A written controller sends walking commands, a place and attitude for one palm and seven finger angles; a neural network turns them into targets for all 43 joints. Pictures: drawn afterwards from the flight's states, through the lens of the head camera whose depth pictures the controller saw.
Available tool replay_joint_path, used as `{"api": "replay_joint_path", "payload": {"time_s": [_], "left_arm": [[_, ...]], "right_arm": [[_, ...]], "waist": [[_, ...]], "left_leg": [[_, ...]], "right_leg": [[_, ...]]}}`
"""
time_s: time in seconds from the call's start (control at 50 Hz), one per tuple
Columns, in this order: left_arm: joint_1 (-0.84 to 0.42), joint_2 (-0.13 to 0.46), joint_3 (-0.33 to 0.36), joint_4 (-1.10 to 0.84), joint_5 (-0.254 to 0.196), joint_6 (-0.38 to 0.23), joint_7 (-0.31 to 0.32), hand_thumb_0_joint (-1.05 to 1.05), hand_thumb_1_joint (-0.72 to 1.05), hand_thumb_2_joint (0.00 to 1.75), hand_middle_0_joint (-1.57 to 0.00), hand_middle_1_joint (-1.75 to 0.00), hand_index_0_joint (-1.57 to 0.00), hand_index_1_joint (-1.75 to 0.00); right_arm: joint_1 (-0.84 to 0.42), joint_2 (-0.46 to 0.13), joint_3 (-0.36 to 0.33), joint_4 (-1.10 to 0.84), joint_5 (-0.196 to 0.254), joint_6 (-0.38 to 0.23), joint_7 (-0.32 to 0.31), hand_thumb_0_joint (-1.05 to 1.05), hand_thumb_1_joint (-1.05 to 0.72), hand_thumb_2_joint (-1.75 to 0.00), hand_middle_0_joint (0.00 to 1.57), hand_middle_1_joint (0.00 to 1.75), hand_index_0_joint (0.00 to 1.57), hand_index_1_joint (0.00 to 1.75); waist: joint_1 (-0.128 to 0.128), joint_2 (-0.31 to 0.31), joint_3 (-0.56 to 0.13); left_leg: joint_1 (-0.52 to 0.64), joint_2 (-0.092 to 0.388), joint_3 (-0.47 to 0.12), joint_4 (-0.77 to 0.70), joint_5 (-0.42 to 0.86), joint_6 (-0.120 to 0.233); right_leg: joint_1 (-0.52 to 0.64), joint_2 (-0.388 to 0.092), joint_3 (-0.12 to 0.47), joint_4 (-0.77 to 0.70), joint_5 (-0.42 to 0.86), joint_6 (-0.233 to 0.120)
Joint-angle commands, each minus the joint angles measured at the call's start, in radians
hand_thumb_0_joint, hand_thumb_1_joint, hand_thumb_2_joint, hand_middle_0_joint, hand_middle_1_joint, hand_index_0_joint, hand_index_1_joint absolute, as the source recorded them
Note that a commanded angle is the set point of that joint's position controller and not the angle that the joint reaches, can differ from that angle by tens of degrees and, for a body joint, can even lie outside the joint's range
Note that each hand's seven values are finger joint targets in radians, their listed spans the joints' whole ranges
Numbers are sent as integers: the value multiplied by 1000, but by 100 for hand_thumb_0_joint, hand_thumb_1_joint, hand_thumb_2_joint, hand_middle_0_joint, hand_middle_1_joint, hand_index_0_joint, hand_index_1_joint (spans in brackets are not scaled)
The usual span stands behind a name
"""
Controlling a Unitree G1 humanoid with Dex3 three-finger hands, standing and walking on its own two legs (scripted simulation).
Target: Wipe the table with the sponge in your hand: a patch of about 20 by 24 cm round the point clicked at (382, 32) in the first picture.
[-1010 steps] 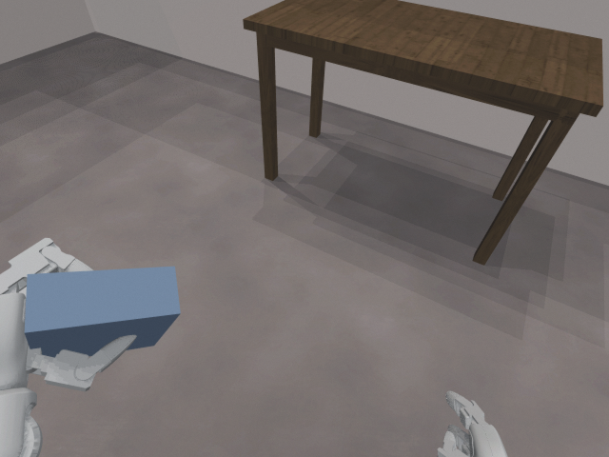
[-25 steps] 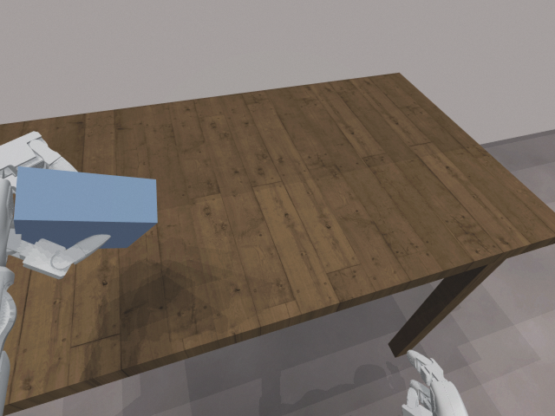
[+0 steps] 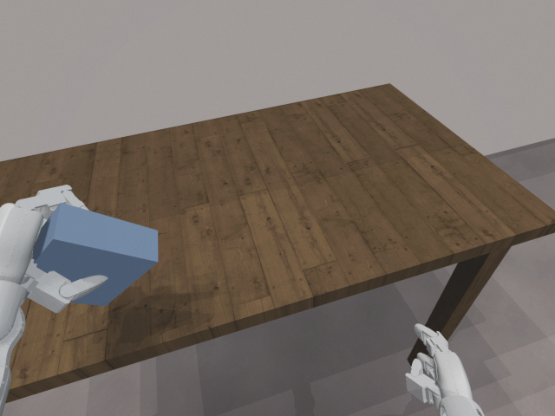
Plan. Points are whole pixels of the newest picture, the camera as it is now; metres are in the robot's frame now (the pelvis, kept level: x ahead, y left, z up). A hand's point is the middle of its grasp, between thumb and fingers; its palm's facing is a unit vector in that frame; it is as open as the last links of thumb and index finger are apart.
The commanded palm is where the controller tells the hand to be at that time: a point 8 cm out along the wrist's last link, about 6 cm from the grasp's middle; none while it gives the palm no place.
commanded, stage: turn the palm down, sponge in hand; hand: left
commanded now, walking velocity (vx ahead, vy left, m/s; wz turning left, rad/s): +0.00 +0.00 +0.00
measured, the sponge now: (101, 264) +0.24 +0.26 +0.14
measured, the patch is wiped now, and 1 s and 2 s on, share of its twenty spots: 0.00 0.00 0.00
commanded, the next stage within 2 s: move the sponge above the wiping area in 1.60 s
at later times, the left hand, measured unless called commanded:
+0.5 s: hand (62, 240) +0.24 +0.29 +0.19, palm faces +0.28 -0.38 -0.88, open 9.0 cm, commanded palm +0.20 +0.31 +0.24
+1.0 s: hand (37, 228) +0.24 +0.31 +0.21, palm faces +0.24 -0.15 -0.96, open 9.0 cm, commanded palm +0.19 +0.31 +0.27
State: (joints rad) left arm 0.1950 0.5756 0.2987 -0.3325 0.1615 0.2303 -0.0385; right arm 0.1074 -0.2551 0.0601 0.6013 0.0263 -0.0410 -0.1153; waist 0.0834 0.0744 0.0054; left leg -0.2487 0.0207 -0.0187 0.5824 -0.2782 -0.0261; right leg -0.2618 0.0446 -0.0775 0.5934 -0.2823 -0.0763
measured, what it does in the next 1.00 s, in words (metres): stands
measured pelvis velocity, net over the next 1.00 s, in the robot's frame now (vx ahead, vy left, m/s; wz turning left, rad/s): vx -0.01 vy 0.03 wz -0.03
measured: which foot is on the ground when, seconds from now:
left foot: down 0.00-1.00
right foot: down 0.00-1.00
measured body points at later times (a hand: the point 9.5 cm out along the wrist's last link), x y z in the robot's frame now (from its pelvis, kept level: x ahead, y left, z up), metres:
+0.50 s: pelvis +0.01 +0.02 +0.00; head +0.00 -0.02 +0.45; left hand +0.22 +0.31 +0.24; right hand +0.24 -0.20 -0.07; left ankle +0.03 +0.15 -0.73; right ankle +0.03 -0.06 -0.73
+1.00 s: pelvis -0.01 +0.03 +0.01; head -0.03 -0.02 +0.46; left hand +0.23 +0.31 +0.26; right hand +0.25 -0.17 -0.05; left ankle +0.03 +0.15 -0.73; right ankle +0.03 -0.06 -0.73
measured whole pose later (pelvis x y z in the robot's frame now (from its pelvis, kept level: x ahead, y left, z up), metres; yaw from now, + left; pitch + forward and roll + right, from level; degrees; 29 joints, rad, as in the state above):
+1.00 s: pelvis -0.01 +0.03 +0.01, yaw -2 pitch -5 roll +1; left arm 0.02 0.64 0.04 -0.40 0.70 0.54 -0.12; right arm 0.00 -0.27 0.09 0.63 0.06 0.04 -0.11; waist 0.13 0.10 0.02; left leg -0.14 -0.02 0.03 0.43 -0.20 0.01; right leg -0.19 0.01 -0.03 0.48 -0.21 -0.04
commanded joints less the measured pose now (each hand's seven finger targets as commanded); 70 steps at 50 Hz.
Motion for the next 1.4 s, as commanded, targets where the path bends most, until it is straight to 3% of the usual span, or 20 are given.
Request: {"api": "replay_joint_path", "payload": {"time_s": [0.0, 0.08, 0.1, 0.16, 0.2, 0.24, 0.3, 0.34, 0.42, 0.58, 0.6, 0.64, 0.7, 0.78, 0.8, 0.84, 1.0, 1.18, 1.3, 1.38], "left_arm": [[-178, 316, 207, -251, 14, -103, 22, 0, 10, 130, -120, -160, -120, -160], [-45, 369, 292, -232, 28, -83, 67, 0, 10, 130, -120, -160, -120, -160], [-44, 307, 236, -227, 31, -66, 72, 0, 10, 130, -120, -160, -120, -160], [6, 338, 241, -268, 59, -16, 71, 0, 10, 130, -120, -160, -120, -160], [-17, 313, 205, -277, 82, 8, 74, 0, 10, 130, -120, -160, -120, -160], [-18, 333, 194, -280, 103, 19, 56, 0, 10, 130, -120, -160, -120, -160], [-100, 315, 145, -355, 156, 12, 58, 0, 10, 130, -120, -160, -120, -160], [-84, 328, 138, -351, 190, 23, 62, 0, 10, 130, -120, -160, -120, -160], [-143, 338, 125, -343, 257, 78, 77, 0, 10, 130, -120, -160, -120, -160], [-249, 320, 28, -262, 378, 236, 13, 0, 10, 130, -120, -160, -120, -160], [-269, 285, -24, -278, 385, 238, -4, 0, 10, 130, -120, -160, -120, -160], [-292, 307, -33, -278, 428, 240, -26, 0, 10, 130, -120, -160, -120, -160], [-344, 299, -55, -324, 470, 237, -34, 0, 10, 130, -120, -160, -120, -160], [-351, 350, -9, -294, 520, 249, -20, 0, 10, 130, -120, -160, -120, -160], [-378, 314, -53, -279, 528, 255, -24, 0, 10, 130, -120, -160, -120, -160], [-388, 332, -51, -228, 552, 270, -22, 0, 10, 130, -120, -160, -120, -160], [-434, 281, -133, -226, 608, 308, -54, 0, 10, 130, -120, -160, -120, -160], [-431, 332, -73, -228, 664, 288, -26, 0, 10, 130, -120, -160, -120, -160], [-445, 277, -134, -179, 649, 287, -28, 0, 10, 130, -120, -160, -120, -160], [-464, 309, -110, -206, 662, 274, -24, 0, 10, 130, -120, -160, -120, -160]], "right_arm": [[-177, -90, -58, -182, -7, -68, -14, 0, -90, -90, 20, 30, 20, 30], [-161, -100, -66, -175, 3, -57, -5, 0, -90, -90, 20, 30, 20, 30], [-141, -102, -69, -179, 1, -45, -1, 0, -90, -90, 20, 30, 20, 30], [-123, -123, -79, -189, 7, -24, -6, 0, -90, -90, 20, 30, 20, 30], [-134, -119, -72, -201, 14, -26, -10, 0, -90, -90, 20, 30, 20, 30], [-123, -126, -74, -200, 17, -26, -23, 0, -90, -90, 20, 30, 20, 30], [-152, -113, -67, -214, 18, -44, -30, 0, -90, -90, 20, 30, 20, 30], [-148, -115, -64, -204, 16, -44, -36, 0, -90, -90, 20, 30, 20, 30], [-177, -108, -49, -195, 19, -39, -30, 0, -90, -90, 20, 30, 20, 30], [-308, -98, -9, -183, 37, -7, -16, 0, -90, -90, 20, 30, 20, 30], [-292, -102, -10, -191, 29, -1, -16, 0, -90, -90, 20, 30, 20, 30], [-289, -103, -10, -185, 28, 8, -17, 0, -90, -90, 20, 30, 20, 30], [-328, -94, -6, -194, 26, 2, -13, 0, -90, -90, 20, 30, 20, 30], [-369, -92, -2, -176, 32, 3, -6, 0, -90, -90, 20, 30, 20, 30], [-355, -98, -1, -176, 24, 10, -6, 0, -90, -90, 20, 30, 20, 30], [-345, -104, -7, -160, 25, 17, -4, 0, -90, -90, 20, 30, 20, 30], [-403, -99, -3, -165, 31, 15, 6, 0, -90, -90, 20, 30, 20, 30], [-437, -89, -8, -154, 30, 12, 19, 0, -90, -90, 20, 30, 20, 30], [-421, -93, -11, -149, 24, 6, 14, 0, -90, -90, 20, 30, 20, 30], [-443, -84, -10, -147, 30, -3, 12, 0, -90, -90, 20, 30, 20, 30]], "waist": [[15, -44, -125], [38, -50, -157], [26, -56, -161], [22, -69, -185], [17, -38, -171], [8, -99, -164], [11, 2, -182], [14, -33, -179], [24, 14, -183], [39, 17, -117], [29, 18, -125], [30, -10, -151], [41, 66, -169], [60, 37, -151], [54, 32, -154], [56, 18, -151], [59, 13, -165], [72, -6, -172], [61, -27, -147], [64, -5, -155]], "left_leg": [[-42, -16, 25, -1, 64, 31], [-65, -18, 17, 14, 126, 28], [-78, -9, 15, 17, 136, 25], [-60, -8, 17, 12, 175, 37], [-44, -9, 26, 15, 194, 42], [-32, -12, 27, 2, 196, 53], [29, -15, 31, -11, 218, 57], [37, -15, 20, -36, 211, 58], [48, -13, 6, -89, 208, 49], [69, -17, -16, -173, 164, 43], [69, -11, -9, -175, 163, 48], [86, -15, -23, -190, 176, 49], [97, -20, -25, -204, 174, 51], [89, -23, -44, -231, 154, 45], [78, -21, -41, -236, 152, 47], [77, -24, -48, -242, 149, 42], [75, -33, -43, -238, 126, 51], [89, -43, -41, -206, 151, 47], [88, -45, -29, -194, 133, 50], [101, -53, -32, -194, 119, 47]], "right_leg": [[66, -149, 264, -225, -138, 82], [110, -153, 283, -164, 70, 86], [118, -167, 273, -148, 141, 92], [119, -149, 242, -103, 263, 97], [99, -133, 217, -104, 259, 86], [75, -114, 192, -104, 234, 92], [49, -93, 159, -109, 203, 70], [40, -84, 148, -110, 179, 73], [67, -68, 123, -122, 145, 59], [88, -42, 136, -181, 62, 34], [101, -52, 117, -187, 77, 38], [110, -48, 118, -186, 81, 39], [138, -43, 122, -185, 83, 23], [148, -32, 161, -196, 54, 12], [158, -41, 133, -195, 65, 15], [150, -46, 146, -201, 52, 18], [161, -48, 170, -206, 34, 7], [148, -49, 255, -229, 2, -6], [129, -68, 237, -247, -19, 6], [121, -61, 279, -257, -67, -1]]}}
